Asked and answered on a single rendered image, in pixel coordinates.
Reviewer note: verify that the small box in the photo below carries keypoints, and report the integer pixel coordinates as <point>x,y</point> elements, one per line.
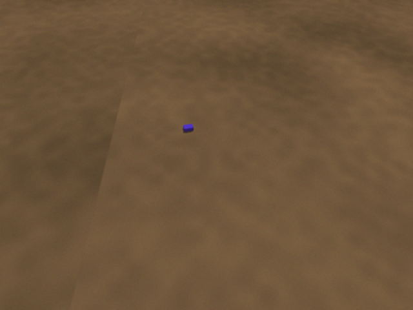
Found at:
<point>188,127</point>

